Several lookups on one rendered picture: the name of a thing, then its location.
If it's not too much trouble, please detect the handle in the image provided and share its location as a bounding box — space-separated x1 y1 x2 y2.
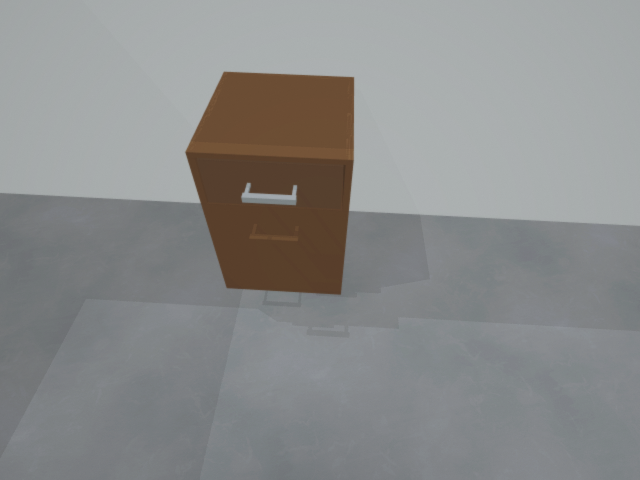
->
249 234 299 245
241 183 297 205

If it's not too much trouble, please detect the drawer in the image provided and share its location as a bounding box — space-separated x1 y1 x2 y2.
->
197 158 344 209

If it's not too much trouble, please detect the cabinet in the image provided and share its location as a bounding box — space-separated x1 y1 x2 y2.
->
185 72 354 295

